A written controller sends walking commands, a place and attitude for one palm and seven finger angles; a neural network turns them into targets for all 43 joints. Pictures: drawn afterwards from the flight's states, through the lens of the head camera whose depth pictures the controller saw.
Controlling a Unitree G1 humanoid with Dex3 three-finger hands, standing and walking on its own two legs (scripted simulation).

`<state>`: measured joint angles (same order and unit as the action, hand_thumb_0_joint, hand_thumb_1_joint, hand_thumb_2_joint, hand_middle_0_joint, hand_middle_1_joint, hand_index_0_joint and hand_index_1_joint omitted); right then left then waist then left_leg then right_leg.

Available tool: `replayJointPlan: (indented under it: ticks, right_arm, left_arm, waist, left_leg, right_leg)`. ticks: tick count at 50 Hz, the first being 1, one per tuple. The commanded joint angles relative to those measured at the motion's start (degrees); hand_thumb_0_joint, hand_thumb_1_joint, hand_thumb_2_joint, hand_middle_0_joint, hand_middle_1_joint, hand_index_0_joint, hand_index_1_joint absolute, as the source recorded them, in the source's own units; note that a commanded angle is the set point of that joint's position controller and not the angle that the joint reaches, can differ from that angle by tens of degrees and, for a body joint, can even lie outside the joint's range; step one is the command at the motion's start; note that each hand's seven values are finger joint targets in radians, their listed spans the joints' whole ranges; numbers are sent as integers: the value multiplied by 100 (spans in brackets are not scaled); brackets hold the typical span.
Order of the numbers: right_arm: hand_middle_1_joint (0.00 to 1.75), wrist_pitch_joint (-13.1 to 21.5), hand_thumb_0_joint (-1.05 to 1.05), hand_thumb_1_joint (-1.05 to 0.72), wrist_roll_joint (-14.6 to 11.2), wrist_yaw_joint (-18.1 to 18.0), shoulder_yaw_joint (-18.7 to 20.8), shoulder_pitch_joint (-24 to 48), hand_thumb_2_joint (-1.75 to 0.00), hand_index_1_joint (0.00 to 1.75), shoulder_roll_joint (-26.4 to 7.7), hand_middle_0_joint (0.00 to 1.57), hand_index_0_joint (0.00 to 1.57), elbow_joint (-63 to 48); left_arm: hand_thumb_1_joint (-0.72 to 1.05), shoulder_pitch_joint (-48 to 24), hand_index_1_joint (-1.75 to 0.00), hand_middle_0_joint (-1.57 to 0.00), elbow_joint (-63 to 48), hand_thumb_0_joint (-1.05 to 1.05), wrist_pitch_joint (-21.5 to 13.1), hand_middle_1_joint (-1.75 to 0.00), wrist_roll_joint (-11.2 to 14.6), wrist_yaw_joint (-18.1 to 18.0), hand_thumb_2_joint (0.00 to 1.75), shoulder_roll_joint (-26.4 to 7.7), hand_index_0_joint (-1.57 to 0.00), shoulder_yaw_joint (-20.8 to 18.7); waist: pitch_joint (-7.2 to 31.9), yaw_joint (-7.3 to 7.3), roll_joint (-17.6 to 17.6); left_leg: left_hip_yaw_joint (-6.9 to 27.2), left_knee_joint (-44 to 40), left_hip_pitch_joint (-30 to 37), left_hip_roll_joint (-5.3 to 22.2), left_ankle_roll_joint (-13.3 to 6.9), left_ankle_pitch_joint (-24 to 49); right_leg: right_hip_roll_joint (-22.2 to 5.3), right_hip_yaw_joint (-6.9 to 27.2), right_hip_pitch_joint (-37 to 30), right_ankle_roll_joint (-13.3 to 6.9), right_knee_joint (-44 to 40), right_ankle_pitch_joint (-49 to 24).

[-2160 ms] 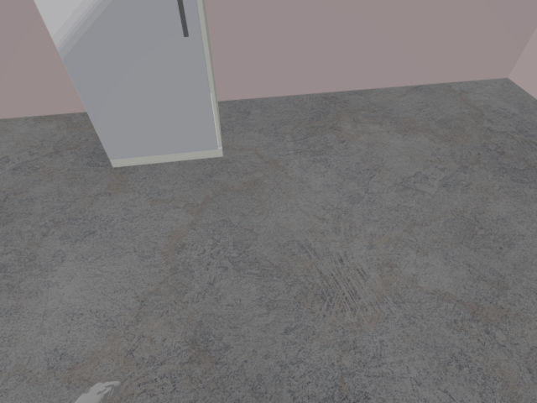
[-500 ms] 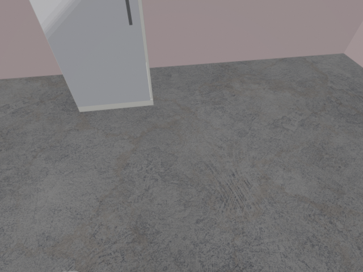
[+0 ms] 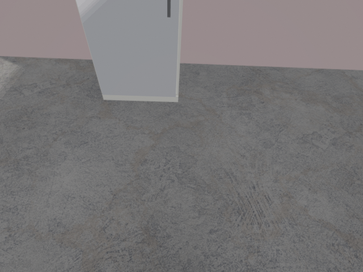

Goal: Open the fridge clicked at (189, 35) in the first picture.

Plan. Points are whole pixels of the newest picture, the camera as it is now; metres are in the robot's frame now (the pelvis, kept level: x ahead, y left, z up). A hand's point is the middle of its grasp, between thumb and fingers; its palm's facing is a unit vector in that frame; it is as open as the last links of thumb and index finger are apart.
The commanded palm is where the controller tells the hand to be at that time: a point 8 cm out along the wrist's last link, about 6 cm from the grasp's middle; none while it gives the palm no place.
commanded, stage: walk to a spot facing it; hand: right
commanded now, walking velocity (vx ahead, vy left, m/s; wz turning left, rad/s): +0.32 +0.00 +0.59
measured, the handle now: out of the picture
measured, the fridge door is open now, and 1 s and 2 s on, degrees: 0 0 0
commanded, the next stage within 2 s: turn to face it in 1.86 s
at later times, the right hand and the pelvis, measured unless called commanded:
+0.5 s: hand (275, 255) +0.21 -0.26 -0.18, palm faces -0.18 +0.97 -0.18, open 7.4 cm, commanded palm none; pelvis +0.20 -0.06 +0.00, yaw +17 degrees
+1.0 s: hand (205, 143) +0.58 -0.08 -0.16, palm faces -0.61 +0.79 -0.10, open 7.4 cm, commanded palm none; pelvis +0.38 -0.02 +0.01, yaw +33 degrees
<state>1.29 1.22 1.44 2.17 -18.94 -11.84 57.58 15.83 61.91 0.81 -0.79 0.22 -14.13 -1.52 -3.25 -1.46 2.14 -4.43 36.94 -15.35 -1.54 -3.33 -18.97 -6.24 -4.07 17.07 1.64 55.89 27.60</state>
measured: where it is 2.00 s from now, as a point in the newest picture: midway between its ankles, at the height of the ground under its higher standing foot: (148, 188)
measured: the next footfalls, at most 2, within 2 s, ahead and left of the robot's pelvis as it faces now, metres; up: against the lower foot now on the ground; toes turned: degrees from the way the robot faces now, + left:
right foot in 0.42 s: +0.32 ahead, -0.13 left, +0.00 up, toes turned +7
left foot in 1.06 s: +0.46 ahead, +0.14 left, +0.00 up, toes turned +44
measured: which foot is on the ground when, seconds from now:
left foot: down 0.00-0.42, up 0.44-1.00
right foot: up 0.00-0.40, down 0.42-1.00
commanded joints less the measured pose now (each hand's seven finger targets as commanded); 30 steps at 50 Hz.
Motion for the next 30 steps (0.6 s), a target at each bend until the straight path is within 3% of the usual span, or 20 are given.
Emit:
replayJointPlan:
  ticks: [1,3,5,8,12,15,17,18,19,20,21,22,23,25,26,27,28,30]
  right_arm:
    - [30,156,0,-90,-31,-161,231,-734,-90,30,-1088,20,20,-151]
    - [30,218,0,-90,-4,-169,213,-552,-90,30,-942,20,20,-196]
    - [30,266,0,-90,-6,-167,230,-562,-90,30,-941,20,20,-184]
    - [30,304,0,-90,-7,-175,238,-754,-90,30,-867,20,20,-84]
    - [30,309,0,-90,30,-230,234,-1002,-90,30,-780,20,20,36]
    - [30,265,0,-90,55,-260,248,-935,-90,30,-809,20,20,-5]
    - [30,240,0,-90,65,-269,275,-858,-90,30,-843,20,20,-23]
    - [30,241,0,-90,50,-269,294,-663,-90,30,-916,20,20,-84]
    - [30,246,0,-90,22,-277,329,-468,-90,30,-924,20,20,-148]
    - [30,252,0,-90,-28,-245,337,-461,-90,30,-786,20,20,-185]
    - [30,216,0,-90,-117,-159,315,-777,-90,30,-435,20,20,-262]
    - [30,244,0,-90,-85,-139,264,-559,-90,30,-421,20,20,-377]
    - [30,205,0,-90,-45,-143,311,-291,-90,30,-534,20,20,-409]
    - [30,116,0,-90,44,-25,348,75,-90,30,-449,20,20,-379]
    - [30,25,0,-90,73,24,358,27,-90,30,-376,20,20,-343]
    - [30,-59,0,-90,80,54,333,-143,-90,30,-281,20,20,-290]
    - [30,-137,0,-90,86,63,328,-234,-90,30,-204,20,20,-267]
    - [30,-230,0,-90,96,78,340,-91,-90,30,-171,20,20,-327]
  left_arm:
    - [90,-1219,-30,-20,-1001,0,-342,-30,-40,14,90,-581,-20,-208]
    - [90,-886,-30,-20,-883,0,-279,-30,-59,51,90,-414,-20,-231]
    - [90,-772,-30,-20,-912,0,-239,-30,-45,72,90,-319,-20,-246]
    - [90,-934,-30,-20,-1031,0,-251,-30,-44,109,90,-226,-20,-257]
    - [90,-1539,-30,-20,-1341,0,-320,-30,-26,119,90,-152,-20,-236]
    - [90,-1762,-30,-20,-1471,0,-375,-30,-9,129,90,-75,-20,-199]
    - [90,-1668,-30,-20,-1463,0,-424,-30,8,110,90,-94,-20,-201]
    - [90,-1320,-30,-20,-1381,0,-448,-30,14,75,90,-167,-20,-226]
    - [90,-576,-30,-20,-1148,0,-485,-30,-3,6,90,-305,-20,-266]
    - [90,382,-30,-20,-859,0,-506,-30,-32,-84,90,-703,-20,-355]
    - [90,1145,-30,-20,-682,0,-537,-30,-120,-123,90,-1468,-20,-532]
    - [90,1346,-30,-20,-669,0,-463,-30,-42,-126,90,-1549,-20,-488]
    - [90,836,-30,-20,-759,0,-451,-30,-64,-124,90,-1193,-20,-423]
    - [90,104,-30,-20,-889,0,-529,-30,-55,-129,90,-489,-20,-220]
    - [90,-24,-30,-20,-885,0,-552,-30,-58,-127,90,-278,-20,-169]
    - [90,-122,-30,-20,-841,0,-583,-30,-40,-135,90,-177,-20,-147]
    - [90,-96,-30,-20,-816,0,-602,-30,-41,-145,90,-154,-20,-151]
    - [90,33,-30,-20,-752,0,-633,-30,-18,-163,90,-118,-20,-156]
  waist:
    - [-351,-252,-602]
    - [-265,5,-498]
    - [-128,101,-567]
    - [-23,38,-684]
    - [-42,-193,-893]
    - [-114,-239,-1042]
    - [-35,-206,-1138]
    - [45,13,-1144]
    - [366,371,-972]
    - [978,727,-459]
    - [1809,855,1359]
    - [1729,844,1526]
    - [1014,678,950]
    - [80,327,645]
    - [-155,184,575]
    - [-143,15,655]
    - [-61,-34,676]
    - [-160,-56,577]
  left_leg:
    - [3245,-2538,820,1890,-984,179]
    - [2652,-2584,580,1621,-831,579]
    - [2250,-2567,602,1417,-764,905]
    - [2038,-2518,932,1209,-685,1256]
    - [2128,-2283,1462,1248,-711,2090]
    - [2087,-2066,1368,1197,-621,2560]
    - [2162,-1791,1207,1208,-583,2988]
    - [2073,-1489,1005,1148,-529,3335]
    - [1890,-760,635,900,-369,3605]
    - [1635,368,-106,582,-188,2935]
    - [799,2351,-1484,-248,150,-209]
    - [906,3479,-1954,-165,181,-1423]
    - [979,3962,-2157,167,178,-1121]
    - [795,4019,-2111,573,255,-172]
    - [724,3900,-1862,637,277,58]
    - [649,3787,-1711,660,307,268]
    - [605,3772,-1665,639,339,452]
    - [593,3750,-1920,710,386,862]
  right_leg:
    - [-173,379,2287,24,1178,-610]
    - [-160,309,2041,121,921,-1063]
    - [-148,257,2018,201,707,-1404]
    - [-81,200,2223,246,374,-1789]
    - [-38,125,2429,237,-380,-1709]
    - [128,-5,1882,155,-1216,-1543]
    - [278,-90,1170,57,-1751,-1319]
    - [375,-120,579,15,-2093,-1372]
    - [438,-82,-532,-60,-2678,-1720]
    - [30,206,-2172,-159,-2823,-1971]
    - [-1863,2415,-3605,-663,-3018,-2142]
    - [-2422,3259,-3248,-949,-3716,-1951]
    - [-2418,3057,-2372,-1043,-4115,-1187]
    - [-1809,1867,-1031,-678,-4310,-1263]
    - [-1568,1285,-539,-494,-4396,-1309]
    - [-1404,802,-310,-397,-4387,-1441]
    - [-1286,455,-241,-381,-4429,-1476]
    - [-1221,107,-244,-408,-4571,-1540]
